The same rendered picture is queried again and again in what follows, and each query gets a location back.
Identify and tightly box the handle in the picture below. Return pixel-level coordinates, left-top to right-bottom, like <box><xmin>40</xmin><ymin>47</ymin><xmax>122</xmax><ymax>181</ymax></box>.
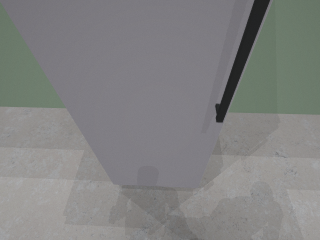
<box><xmin>215</xmin><ymin>0</ymin><xmax>270</xmax><ymax>123</ymax></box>

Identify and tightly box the fridge door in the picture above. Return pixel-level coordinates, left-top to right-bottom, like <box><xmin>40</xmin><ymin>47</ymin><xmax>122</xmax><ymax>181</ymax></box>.
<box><xmin>0</xmin><ymin>0</ymin><xmax>273</xmax><ymax>188</ymax></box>

